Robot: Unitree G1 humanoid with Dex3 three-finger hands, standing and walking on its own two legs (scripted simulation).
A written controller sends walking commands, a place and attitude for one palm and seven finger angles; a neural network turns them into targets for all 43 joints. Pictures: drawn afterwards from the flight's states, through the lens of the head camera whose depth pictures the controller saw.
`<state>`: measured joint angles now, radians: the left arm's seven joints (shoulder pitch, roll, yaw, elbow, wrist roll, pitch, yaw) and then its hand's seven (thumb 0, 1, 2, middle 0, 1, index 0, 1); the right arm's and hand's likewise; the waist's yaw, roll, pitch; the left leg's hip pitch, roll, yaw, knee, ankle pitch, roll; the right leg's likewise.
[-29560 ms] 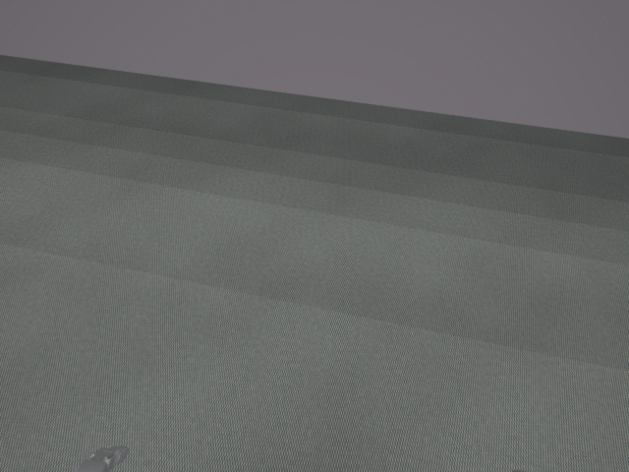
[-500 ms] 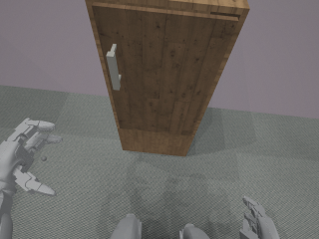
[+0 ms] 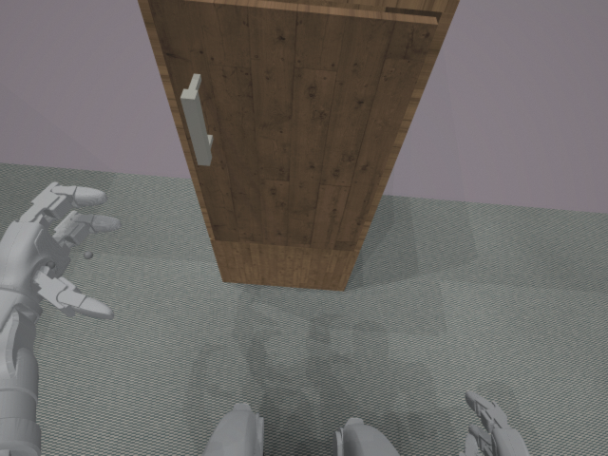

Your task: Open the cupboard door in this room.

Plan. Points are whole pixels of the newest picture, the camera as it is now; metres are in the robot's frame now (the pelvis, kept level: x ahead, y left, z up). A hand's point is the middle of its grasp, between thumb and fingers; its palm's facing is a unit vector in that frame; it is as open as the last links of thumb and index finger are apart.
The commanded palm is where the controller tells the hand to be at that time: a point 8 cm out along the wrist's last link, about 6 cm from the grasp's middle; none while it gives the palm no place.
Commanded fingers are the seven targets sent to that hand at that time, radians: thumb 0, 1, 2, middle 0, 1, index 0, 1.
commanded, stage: move the hooked fingers beside the handle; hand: left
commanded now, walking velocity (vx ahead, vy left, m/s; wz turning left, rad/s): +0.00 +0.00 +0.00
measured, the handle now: (200, 122) +0.59 +0.18 +0.05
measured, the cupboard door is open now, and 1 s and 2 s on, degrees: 0 0 0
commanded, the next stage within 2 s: slide the fingers in behind the handle in 1.98 s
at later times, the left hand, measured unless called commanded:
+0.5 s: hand (110, 200) +0.43 +0.28 +0.05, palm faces -0.03 -1.00 -0.02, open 14.0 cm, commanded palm +0.41 +0.31 +0.05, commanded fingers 0.00 -0.50 0.30 -0.30 -1.20 -0.30 -1.20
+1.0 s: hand (141, 158) +0.51 +0.26 +0.05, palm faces -0.03 -1.00 -0.01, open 14.0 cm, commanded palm +0.50 +0.29 +0.04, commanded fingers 0.00 -0.50 0.30 -0.30 -1.20 -0.30 -1.20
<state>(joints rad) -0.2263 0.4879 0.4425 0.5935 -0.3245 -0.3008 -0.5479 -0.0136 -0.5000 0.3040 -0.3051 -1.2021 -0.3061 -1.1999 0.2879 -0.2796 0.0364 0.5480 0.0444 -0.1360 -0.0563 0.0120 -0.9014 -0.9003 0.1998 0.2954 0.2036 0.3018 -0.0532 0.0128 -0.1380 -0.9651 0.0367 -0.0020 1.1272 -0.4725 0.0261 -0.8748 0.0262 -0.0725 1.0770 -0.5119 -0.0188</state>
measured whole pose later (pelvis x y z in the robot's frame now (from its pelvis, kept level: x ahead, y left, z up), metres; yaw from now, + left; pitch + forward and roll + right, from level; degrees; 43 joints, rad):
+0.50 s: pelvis +0.00 +0.02 -0.01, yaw -1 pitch +21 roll -4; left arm -0.57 0.55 0.46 0.90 -0.22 -0.37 -0.49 -0.01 -0.50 0.30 -0.30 -1.20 -0.30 -1.20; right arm 0.33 -0.28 0.03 0.60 0.03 -0.05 -0.04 0.01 -0.90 -0.90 0.20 0.30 0.20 0.30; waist -0.10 0.00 -0.13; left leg -1.05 0.04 0.01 1.16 -0.48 0.05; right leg -0.96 0.03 -0.06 1.09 -0.50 0.00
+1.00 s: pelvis +0.00 +0.02 -0.02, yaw -2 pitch +25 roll -5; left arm -0.90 0.66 0.46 1.18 -0.11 -0.36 -0.42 -0.01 -0.50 0.30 -0.30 -1.20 -0.31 -1.20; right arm 0.36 -0.28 0.06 0.61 0.00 0.03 -0.03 0.01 -0.90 -0.90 0.20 0.30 0.20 0.30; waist -0.18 0.02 -0.12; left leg -1.17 0.04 0.00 1.21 -0.48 0.05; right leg -1.07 0.03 -0.07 1.13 -0.50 0.01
